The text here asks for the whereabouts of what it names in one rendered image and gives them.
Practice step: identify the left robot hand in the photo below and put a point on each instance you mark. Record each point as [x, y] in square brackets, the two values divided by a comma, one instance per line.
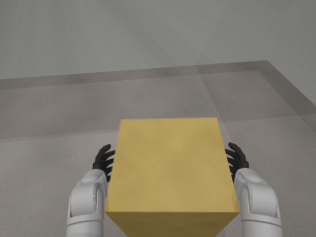
[101, 161]

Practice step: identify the carton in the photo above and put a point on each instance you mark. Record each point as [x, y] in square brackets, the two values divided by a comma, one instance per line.
[171, 178]

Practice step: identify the right robot hand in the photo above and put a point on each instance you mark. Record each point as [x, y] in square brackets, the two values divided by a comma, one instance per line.
[238, 161]

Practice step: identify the robot right forearm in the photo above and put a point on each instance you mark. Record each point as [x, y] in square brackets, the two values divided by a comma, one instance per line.
[259, 207]

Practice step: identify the robot left forearm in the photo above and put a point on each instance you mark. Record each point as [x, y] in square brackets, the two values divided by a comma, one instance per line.
[85, 212]

